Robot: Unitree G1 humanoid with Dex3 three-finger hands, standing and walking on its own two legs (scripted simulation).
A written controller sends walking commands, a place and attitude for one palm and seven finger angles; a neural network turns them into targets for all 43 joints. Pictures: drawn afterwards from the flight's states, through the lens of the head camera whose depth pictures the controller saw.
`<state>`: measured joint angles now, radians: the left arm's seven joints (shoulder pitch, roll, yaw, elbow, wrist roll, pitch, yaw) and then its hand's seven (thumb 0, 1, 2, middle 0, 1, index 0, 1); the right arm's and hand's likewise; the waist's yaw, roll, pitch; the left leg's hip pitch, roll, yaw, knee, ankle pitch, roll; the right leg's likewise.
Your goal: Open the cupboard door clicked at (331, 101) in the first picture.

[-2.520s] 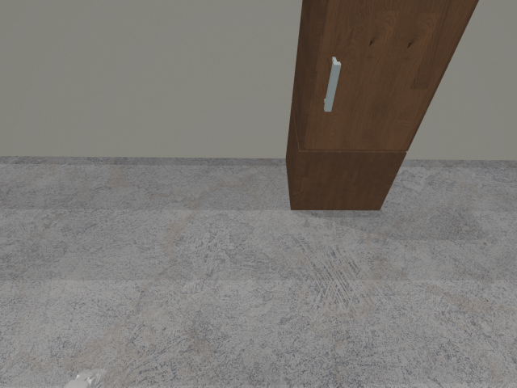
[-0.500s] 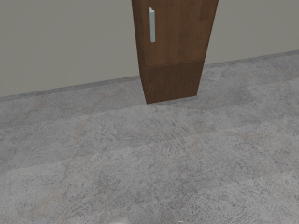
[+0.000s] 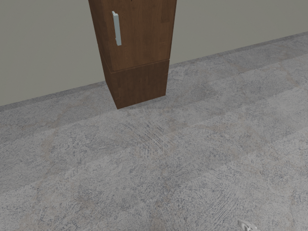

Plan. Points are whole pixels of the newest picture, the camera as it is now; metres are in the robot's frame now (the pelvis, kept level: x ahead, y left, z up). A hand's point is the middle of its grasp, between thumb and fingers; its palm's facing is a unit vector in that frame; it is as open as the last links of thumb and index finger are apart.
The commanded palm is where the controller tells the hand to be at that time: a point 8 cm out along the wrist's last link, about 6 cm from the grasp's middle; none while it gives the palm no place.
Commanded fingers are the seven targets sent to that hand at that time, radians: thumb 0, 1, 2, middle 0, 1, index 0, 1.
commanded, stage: walk to a spot facing it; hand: left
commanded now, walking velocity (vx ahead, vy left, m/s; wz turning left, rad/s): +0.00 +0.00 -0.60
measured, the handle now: (116, 28) +1.08 +0.33 -0.04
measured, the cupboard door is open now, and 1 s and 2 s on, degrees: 0 0 0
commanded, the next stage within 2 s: turn to face it in 1.54 s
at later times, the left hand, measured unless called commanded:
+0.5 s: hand (113, 215) +0.18 +0.14 -0.16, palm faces -0.39 -0.91 -0.16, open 7.4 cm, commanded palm none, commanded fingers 0.00 0.90 0.90 -0.20 -0.30 -0.20 -0.30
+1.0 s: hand (145, 198) +0.24 +0.05 -0.17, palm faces -0.41 -0.89 -0.20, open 7.3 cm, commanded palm none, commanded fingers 0.00 0.90 0.90 -0.20 -0.30 -0.20 -0.30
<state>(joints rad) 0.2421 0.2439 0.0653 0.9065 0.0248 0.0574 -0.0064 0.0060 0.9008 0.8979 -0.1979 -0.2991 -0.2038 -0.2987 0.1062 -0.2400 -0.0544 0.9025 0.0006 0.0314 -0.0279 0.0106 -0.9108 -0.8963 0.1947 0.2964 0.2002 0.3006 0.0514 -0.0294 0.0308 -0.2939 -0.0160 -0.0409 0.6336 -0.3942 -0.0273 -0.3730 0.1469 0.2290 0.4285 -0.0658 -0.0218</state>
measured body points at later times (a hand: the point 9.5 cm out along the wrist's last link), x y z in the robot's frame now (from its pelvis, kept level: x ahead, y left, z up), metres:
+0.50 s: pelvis +0.02 +0.00 +0.01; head +0.04 +0.01 +0.46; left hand +0.20 +0.19 -0.14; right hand -0.14 -0.21 -0.13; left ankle -0.02 +0.12 -0.74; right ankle +0.01 -0.17 -0.69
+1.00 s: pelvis +0.16 -0.12 +0.00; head +0.17 -0.12 +0.45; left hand +0.26 +0.10 -0.15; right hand +0.14 -0.38 -0.13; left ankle +0.33 -0.07 -0.69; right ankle +0.05 -0.17 -0.74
